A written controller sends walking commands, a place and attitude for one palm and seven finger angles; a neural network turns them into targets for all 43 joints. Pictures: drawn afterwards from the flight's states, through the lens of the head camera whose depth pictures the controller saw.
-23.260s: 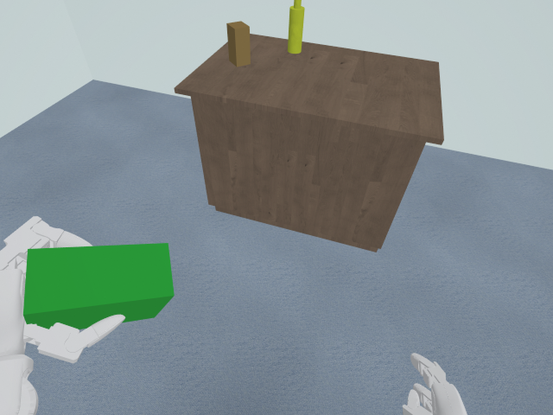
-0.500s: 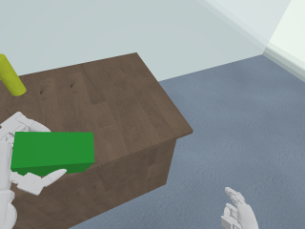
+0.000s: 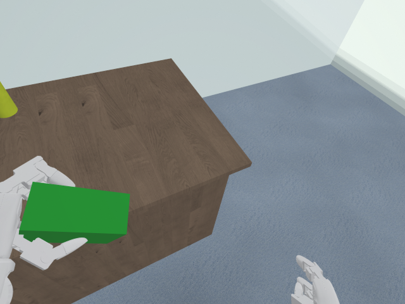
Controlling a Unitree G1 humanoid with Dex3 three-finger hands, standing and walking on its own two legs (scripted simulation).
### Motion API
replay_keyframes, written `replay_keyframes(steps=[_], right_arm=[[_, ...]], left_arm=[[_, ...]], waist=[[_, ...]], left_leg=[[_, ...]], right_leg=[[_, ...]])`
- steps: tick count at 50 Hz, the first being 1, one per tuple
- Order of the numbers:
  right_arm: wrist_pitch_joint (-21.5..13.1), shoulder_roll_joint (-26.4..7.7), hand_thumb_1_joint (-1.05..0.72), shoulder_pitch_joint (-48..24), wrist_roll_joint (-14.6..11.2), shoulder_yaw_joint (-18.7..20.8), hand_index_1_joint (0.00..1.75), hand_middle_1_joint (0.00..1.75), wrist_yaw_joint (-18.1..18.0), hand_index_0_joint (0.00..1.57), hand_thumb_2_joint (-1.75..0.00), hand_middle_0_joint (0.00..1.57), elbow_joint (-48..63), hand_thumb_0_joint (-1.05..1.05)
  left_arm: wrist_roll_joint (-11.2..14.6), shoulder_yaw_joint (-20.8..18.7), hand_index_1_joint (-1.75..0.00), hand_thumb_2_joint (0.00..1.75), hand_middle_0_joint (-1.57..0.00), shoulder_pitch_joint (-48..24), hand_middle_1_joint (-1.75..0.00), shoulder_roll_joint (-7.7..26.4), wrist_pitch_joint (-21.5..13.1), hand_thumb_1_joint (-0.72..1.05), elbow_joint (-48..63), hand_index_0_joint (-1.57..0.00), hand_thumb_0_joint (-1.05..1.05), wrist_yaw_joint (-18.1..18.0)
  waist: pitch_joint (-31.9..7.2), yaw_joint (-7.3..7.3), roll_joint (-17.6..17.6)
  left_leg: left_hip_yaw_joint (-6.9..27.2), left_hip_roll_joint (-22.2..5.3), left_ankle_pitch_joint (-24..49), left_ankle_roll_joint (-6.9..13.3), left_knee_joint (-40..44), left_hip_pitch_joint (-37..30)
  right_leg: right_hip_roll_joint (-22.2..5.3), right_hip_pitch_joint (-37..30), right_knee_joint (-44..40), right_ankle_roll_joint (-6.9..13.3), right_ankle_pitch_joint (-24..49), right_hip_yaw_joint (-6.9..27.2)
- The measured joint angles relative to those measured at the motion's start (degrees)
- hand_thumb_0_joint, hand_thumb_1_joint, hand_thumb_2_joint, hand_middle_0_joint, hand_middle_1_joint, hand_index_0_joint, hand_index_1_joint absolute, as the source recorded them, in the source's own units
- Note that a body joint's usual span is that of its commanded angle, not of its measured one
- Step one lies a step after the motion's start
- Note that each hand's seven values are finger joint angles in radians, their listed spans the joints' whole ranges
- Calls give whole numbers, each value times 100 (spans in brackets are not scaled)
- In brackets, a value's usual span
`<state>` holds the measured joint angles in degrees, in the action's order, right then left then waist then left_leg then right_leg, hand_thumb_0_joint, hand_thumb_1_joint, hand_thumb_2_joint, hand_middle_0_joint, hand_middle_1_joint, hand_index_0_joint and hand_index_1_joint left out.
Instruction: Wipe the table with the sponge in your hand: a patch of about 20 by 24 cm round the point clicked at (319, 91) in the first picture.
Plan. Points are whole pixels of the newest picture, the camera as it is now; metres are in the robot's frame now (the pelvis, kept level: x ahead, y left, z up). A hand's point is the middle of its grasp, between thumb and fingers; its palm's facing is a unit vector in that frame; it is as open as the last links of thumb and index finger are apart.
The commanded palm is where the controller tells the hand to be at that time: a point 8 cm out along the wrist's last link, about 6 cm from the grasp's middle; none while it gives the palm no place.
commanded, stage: come to a stop and stand still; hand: left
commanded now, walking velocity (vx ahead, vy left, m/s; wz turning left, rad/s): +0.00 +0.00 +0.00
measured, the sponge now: (90, 218) +0.22 +0.20 +0.09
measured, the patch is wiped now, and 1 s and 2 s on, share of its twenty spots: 0.00 0.00 0.00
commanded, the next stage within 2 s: look again from close up in 0.26 s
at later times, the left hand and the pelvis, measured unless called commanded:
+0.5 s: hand (36, 194) +0.23 +0.26 +0.15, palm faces +0.39 -0.83 -0.40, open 10.4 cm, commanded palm +0.17 +0.28 +0.18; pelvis +0.01 +0.00 +0.00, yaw +1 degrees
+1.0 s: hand (42, 194) +0.22 +0.24 +0.17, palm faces +0.37 -0.85 -0.37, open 10.4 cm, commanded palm +0.16 +0.28 +0.18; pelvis +0.00 +0.00 +0.00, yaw +0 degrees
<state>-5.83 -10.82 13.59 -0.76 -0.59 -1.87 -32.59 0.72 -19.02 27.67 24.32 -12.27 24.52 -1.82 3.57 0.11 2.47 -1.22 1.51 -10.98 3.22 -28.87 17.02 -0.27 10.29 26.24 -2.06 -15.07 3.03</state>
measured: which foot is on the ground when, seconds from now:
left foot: down 0.00-1.00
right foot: down 0.00-1.00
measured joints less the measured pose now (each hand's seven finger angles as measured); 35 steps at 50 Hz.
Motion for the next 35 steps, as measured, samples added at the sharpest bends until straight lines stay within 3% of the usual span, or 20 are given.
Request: replay_keyframes(steps=[3, 7, 12, 16, 23, 35], right_arm=[[-83, -3, -90, 47, 7, -34, 30, 30, -32, 20, -90, 20, -39, 1], [-250, -25, -90, -5, 25, -68, 30, 30, 46, 20, -90, 20, -127, 1], [-314, 9, -90, -113, 44, -85, 30, 30, 110, 20, -90, 20, -167, 1], [-243, 72, -90, -225, 51, -135, 30, 30, 73, 20, -90, 20, -149, 1], [-178, 92, -90, -275, 52, -184, 30, 30, 36, 20, -90, 20, -69, 1], [-28, -96, -90, -225, 7, -33, 30, 30, 14, 20, -90, 20, -131, 1]], left_arm=[[-37, -360, -135, 101, -70, -527, -135, 116, 23, -52, -184, -71, -1, -116], [-25, -603, -135, 101, -70, -931, -135, -87, -60, -52, -36, -71, -1, -293], [-61, -211, -135, 102, -70, -713, -135, -476, -183, -52, 121, -71, -1, -320], [-102, 18, -135, 102, -70, -584, -135, -473, -115, -52, -201, -71, -1, -247], [-50, -152, -135, 102, -70, -600, -135, -269, 99, -52, -262, -71, -1, -233], [35, -113, -135, 102, -70, -462, -135, -300, 85, -52, -60, -71, -1, -268]], waist=[[95, 135, 17], [82, 227, -59], [-166, 233, -153], [-267, 177, -178], [-143, 132, -97], [-257, 127, -206]], left_leg=[[101, 8, -3, 10, -90, 52], [169, 5, -4, 21, -124, 82], [101, 24, -7, 49, -23, 38], [69, 42, 2, 51, 61, -11], [134, 24, -5, 7, 92, -45], [175, 6, -74, -39, 60, -102]], right_leg=[[6, -22, 7, 37, 1, -105], [16, -88, -124, 21, 66, -172], [-15, -129, -265, 4, 108, -107], [-40, -149, -307, -24, 103, -76], [-17, -212, -362, -27, 96, -138], [6, -290, -358, 1, 32, -177]])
